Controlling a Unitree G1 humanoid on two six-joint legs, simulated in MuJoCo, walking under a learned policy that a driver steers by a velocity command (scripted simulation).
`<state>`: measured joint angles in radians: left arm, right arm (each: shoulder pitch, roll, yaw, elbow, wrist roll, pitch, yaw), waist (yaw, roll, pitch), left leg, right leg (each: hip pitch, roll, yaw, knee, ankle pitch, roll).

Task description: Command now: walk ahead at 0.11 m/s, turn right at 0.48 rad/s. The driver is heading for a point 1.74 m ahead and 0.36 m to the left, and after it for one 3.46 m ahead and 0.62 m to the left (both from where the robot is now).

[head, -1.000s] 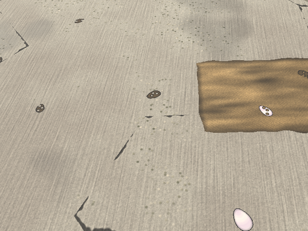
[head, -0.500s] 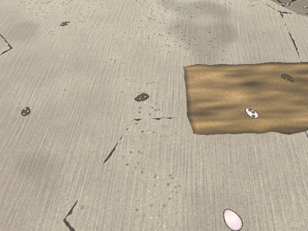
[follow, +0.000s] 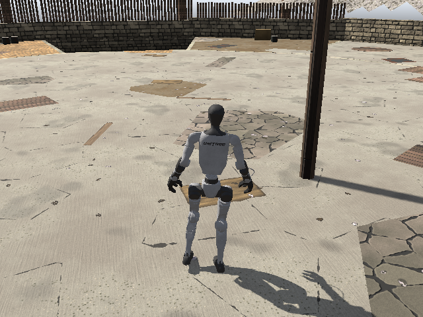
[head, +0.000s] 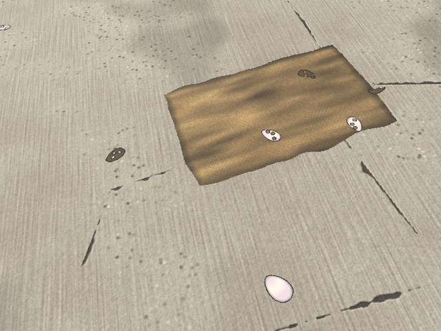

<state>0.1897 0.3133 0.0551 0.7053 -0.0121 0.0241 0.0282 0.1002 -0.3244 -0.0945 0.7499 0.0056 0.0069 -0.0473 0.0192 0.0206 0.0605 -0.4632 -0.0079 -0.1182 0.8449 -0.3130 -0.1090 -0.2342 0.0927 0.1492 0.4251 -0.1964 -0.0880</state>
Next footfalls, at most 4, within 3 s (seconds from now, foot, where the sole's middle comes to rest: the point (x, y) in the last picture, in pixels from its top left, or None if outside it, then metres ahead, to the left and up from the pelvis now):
0.22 left None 0.09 0.15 -0.78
0.62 right None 0.38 -0.08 -0.78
1.10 left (166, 287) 0.58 0.27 -0.78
1.66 right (203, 191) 0.95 0.17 -0.78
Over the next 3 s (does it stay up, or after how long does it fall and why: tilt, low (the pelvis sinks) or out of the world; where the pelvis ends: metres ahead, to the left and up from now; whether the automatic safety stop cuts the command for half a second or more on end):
stays up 1.47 0.24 -0.01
